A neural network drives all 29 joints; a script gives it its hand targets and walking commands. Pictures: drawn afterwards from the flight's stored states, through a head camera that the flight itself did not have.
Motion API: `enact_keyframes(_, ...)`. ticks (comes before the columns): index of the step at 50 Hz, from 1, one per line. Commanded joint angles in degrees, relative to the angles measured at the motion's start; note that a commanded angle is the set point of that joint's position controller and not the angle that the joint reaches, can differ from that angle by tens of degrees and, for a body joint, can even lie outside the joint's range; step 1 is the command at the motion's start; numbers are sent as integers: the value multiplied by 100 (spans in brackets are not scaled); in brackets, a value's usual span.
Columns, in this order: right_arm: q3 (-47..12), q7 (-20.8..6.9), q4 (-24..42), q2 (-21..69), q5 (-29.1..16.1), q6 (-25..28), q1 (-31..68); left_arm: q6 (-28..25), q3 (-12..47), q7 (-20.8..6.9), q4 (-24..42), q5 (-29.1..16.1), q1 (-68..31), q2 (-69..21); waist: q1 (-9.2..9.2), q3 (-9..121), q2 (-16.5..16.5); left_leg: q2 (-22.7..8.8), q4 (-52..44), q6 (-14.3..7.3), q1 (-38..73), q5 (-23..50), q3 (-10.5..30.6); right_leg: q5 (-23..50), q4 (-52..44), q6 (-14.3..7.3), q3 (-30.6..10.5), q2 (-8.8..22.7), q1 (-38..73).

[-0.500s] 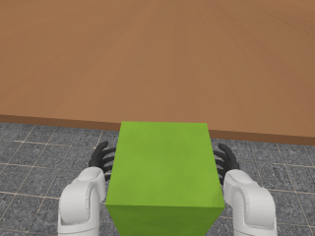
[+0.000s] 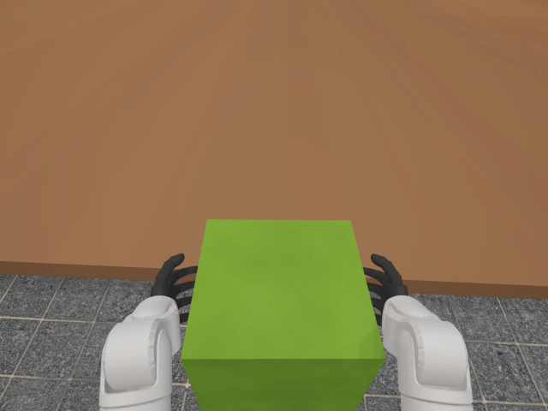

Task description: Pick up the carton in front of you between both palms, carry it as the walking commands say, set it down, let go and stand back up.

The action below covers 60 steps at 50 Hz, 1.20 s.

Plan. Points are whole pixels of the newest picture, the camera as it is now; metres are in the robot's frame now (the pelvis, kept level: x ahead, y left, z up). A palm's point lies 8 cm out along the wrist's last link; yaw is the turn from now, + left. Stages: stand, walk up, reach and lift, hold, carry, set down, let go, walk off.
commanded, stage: carry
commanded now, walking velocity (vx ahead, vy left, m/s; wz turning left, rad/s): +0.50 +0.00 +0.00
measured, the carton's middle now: (278, 326) +0.27 -0.01 -0.01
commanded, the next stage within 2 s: none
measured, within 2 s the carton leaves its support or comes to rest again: neither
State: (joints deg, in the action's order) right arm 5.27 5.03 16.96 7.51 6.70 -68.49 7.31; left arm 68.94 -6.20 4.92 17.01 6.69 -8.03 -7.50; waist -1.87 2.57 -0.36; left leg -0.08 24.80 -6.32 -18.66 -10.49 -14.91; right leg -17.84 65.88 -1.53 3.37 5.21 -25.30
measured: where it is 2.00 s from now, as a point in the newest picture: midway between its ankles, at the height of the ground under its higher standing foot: (270, 176)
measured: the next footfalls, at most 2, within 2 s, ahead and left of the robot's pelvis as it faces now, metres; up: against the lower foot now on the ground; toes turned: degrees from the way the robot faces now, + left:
right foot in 0.36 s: +0.42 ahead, -0.10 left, +0.00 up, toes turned -7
left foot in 0.80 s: +0.65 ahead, +0.09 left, +0.00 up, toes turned +9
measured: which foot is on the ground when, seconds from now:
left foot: down 0.00-0.38, up 0.40-0.78, down 0.80-1.00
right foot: up 0.00-0.34, down 0.36-0.84, up 0.86-1.00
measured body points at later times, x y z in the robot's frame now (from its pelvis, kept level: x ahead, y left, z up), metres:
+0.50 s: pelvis +0.32 -0.04 -0.01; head +0.36 -0.05 +0.44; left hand +0.65 +0.15 +0.13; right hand +0.69 -0.16 +0.12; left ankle +0.19 +0.07 -0.63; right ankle +0.38 -0.10 -0.74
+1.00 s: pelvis +0.64 +0.01 +0.00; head +0.74 +0.01 +0.44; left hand +1.06 +0.14 +0.11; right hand +1.03 -0.16 +0.11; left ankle +0.61 +0.09 -0.74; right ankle +0.60 -0.11 -0.56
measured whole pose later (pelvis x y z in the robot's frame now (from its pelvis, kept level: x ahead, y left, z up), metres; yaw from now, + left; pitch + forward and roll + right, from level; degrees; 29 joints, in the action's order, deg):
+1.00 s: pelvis +0.64 +0.01 +0.00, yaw +2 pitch +6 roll +0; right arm 15.5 8.8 2.1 3.1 3.6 -74.5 45.1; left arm 76.9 -18.9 7.6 2.8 5.4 -47.2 -1.5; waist -6.7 -5.7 -0.6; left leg -0.2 29.7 -3.2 -18.4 -17.9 -6.5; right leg -28.7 92.8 -4.0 1.4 -0.7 -45.2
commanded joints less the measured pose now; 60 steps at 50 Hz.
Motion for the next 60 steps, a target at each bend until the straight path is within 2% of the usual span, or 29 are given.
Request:
enact_keyframes(1, -4274, -1584, 648, 5752, -2593, 150, 2786, -218, 4175, -1482, 377, -2219, -2367, -5679, 115, 1769, 489, -1681, -1529, -120, 1828, 222, 1981, 327, -656, 52, -29, 190, -692)
enact_keyframes(7, -4192, -1676, 795, 5294, -2626, 138, 2582, -282, 4249, -1318, 626, -2112, -2284, -5505, 83, 1260, 738, -1404, -1501, -101, 2449, 1543, 1225, 1072, -2326, 236, 488, 23, -1259)
enact_keyframes(12, -4017, -1510, 1196, 4670, -2560, -43, 2938, -31, 4320, -1267, 1269, -2422, -3009, -4891, 40, 806, 845, -1270, -1260, -120, 2666, 2409, 852, 1448, -3188, 66, 787, -188, -1186)
enact_keyframes(15, -3875, -1322, 1255, 4109, -2504, -235, 3535, 203, 4208, -1213, 1335, -2599, -3700, -4268, 53, 876, 936, -1233, -677, -25, 2629, 3595, 588, 1533, -3504, -157, 940, -427, -375)
enact_keyframes(17, -3771, -1219, 1140, 3717, -2482, -393, 4087, 346, 4010, -1165, 1059, -2617, -4072, -3899, 261, 1511, 749, -917, 912, 214, 2274, 4048, 128, 1248, -3905, -232, 1347, -873, 1253)
enact_keyframes(18, -3731, -1173, 1037, 3533, -2498, -476, 4496, 413, 3884, -1141, 899, -2611, -4313, -3721, 520, 1964, 322, -772, 2202, 379, 1389, 2707, 194, 880, -3974, -234, 714, -370, 2516)
enact_keyframes(19, -3796, -1135, 1048, 3603, -2607, -585, 4989, 461, 3751, -1097, 678, -2533, -4631, -3428, 557, 2533, -1051, -174, 3950, 563, -383, 787, 431, -104, -4269, -1043, -2137, 1300, 3813)
enact_keyframes(20, -3681, -1113, 887, 3538, -2679, -659, 5298, 532, 3692, -1069, 497, -2666, -4851, -3520, 628, 2525, -1724, 410, 5013, 509, -1509, -1796, 1002, 126, -5031, -1473, -3536, 1703, 4063)
enact_keyframes(21, -3595, -1077, 658, 3709, -2720, -693, 5614, 597, 3659, -1065, 478, -2820, -5166, -3621, 586, 2411, -1399, 24, 5585, 328, -1993, -1738, 1539, 520, -4910, -1408, -3000, 1660, 4003)
enact_keyframes(23, -3422, -1026, 246, 3980, -2745, -740, 5984, 648, 3632, -1090, 242, -2984, -5843, -3999, 560, 2203, -311, -386, 5210, 199, -2112, -1108, 1573, 1581, -4663, -1051, -1949, 1365, 3367)
enact_keyframes(25, -3293, -989, -86, 4185, -2673, -747, 6362, 656, 3589, -1135, 49, -3103, -6458, -4334, 455, 2272, -366, -498, 4659, 249, -1841, -723, 1511, 1768, -4757, -844, -1348, 1200, 2940)
enact_keyframes(34, -2793, -840, -1386, 4752, -2622, -738, 7988, 700, 2882, -1166, -1217, -3094, -8025, -4757, 569, 1978, -657, -261, 2240, 407, -2383, 38, 812, 3163, -4465, -972, -209, 649, 3348)
enact_keyframes(37, -2564, -866, -1695, 4887, -2579, -775, 8153, 724, 2658, -1146, -1544, -2954, -8137, -4896, 538, 2016, -852, 10, 1645, 255, -1904, 308, 506, 4202, -3887, -882, 94, 605, 3484)
enact_keyframes(39, -2394, -901, -1885, 4952, -2532, -802, 8151, 739, 2540, -1127, -1692, -2864, -8171, -4981, 230, 2311, -833, 326, 895, 65, -891, 663, 246, 5658, -2930, -610, 455, 451, 3370)
enact_keyframes(40, -2321, -932, -1962, 5007, -2515, -806, 8075, 739, 2527, -1116, -1726, -2859, -8224, -5056, -172, 2561, -632, 462, 67, 70, 463, 1371, 96, 5580, -1974, -375, 746, 310, 2825)
enact_keyframes(41, -2271, -967, -2001, 5010, -2486, -773, 8123, 740, 2544, -1112, -1669, -2825, -8424, -5167, -340, 3003, 282, -282, 401, -227, 2590, 2226, 1092, 3738, -747, -100, 556, 19, 1185)
enact_keyframes(42, -2221, -988, -2202, 5133, -2519, -754, 7945, 776, 2519, -1093, -1836, -2721, -8509, -5133, -492, 2893, 1523, -1228, 484, -396, 3870, 5366, 2469, 266, 453, -2, 419, -611, -447)
enact_keyframes(43, -2110, -1002, -2217, 4984, -2533, -747, 7776, 781, 2389, -1074, -2075, -2697, -8219, -5309, -540, 3530, 2155, -2176, 825, -1443, 5509, 6760, 3819, -1436, 2464, 227, -60, -1062, -2351)
enact_keyframes(44, -2198, -1030, -2007, 5245, -2653, -705, 7901, 737, 2305, -1028, -1889, -2525, -8149, -5234, -712, 3699, 1654, -2147, 650, -1595, 5460, 5182, 3971, -1318, 3033, 83, -533, -853, -2913)
enact_keyframes(46, -2508, -1078, -1093, 5648, -2938, -600, 8659, 671, 2355, -946, -1351, -2380, -8398, -5280, -623, 3059, 603, -1900, 324, -1017, 4715, 3246, 3619, -1086, 2842, -161, -575, -528, -3526)
enact_keyframes(47, -2686, -1078, -698, 5773, -3078, -568, 8936, 625, 2367, -883, -1184, -2306, -8299, -5245, -536, 2902, 444, -1833, 274, -828, 4490, 2876, 3455, -1038, 2762, -231, -509, -453, -3586)
enact_keyframes(52, -3211, -1080, 182, 5498, -3353, -410, 8794, 381, 2459, -609, -641, -1792, -7639, -4771, -602, 2724, 609, -1832, 10, -774, 4479, 2565, 3103, -1676, 3602, -509, -164, -173, -4813)
enact_keyframes(54, -3333, -1111, 245, 5306, -3463, -376, 8692, 335, 2559, -561, -507, -1648, -7569, -4431, -411, 2344, 452, -1344, -503, -532, 3299, 2725, 2174, -1648, 1317, -460, 202, 5, -3637)
enact_keyframes(55, -3364, -1137, 178, 5218, -3494, -392, 8615, 335, 2585, -548, -587, -1599, -7443, -4296, -306, 2235, 619, -1125, -702, -417, 2511, 3518, 1714, -1004, 126, -486, 451, -161, -2460)
enact_keyframes(56, -3393, -1166, -24, 5130, -3433, -437, 8426, 342, 2662, -543, -672, -1596, -7255, -4197, -158, 2404, 915, -973, -514, -348, 1809, 5458, 1155, -500, -463, -557, 1052, -638, -1067)
enact_keyframes(57, -3344, -1187, -185, 5049, -3363, -465, 8160, 352, 2745, -559, -703, -1625, -7148, -4176, 162, 2849, 1510, -1049, 40, -292, 1747, 7126, 1049, -183, -743, -638, 1225, -977, 16)
enact_keyframes(58, -3331, -1219, -272, 5031, -3290, -485, 8047, 346, 2845, -597, -714, -1655, -7073, -4245, 706, 3316, 1603, -1089, 1178, -146, 1890, 7834, 904, 396, -1474, -676, 1150, -1104, 971)
enact_keyframes(59, -3349, -1255, -267, 5011, -3193, -493, 8024, 331, 2950, -649, -668, -1742, -7037, -4343, 1217, 3883, 939, -826, 2815, 155, 1440, 6537, 879, 1068, -2703, -657, 634, -1010, 2378)
enact_keyframes(60, -3394, -1279, -248, 5106, -3091, -509, 7935, 310, 3122, -715, -650, -1919, -7206, -4444, 968, 4321, -845, 172, 4785, 493, -276, 1240, 1124, 2329, -3649, -1302, -2398, 504, 3774)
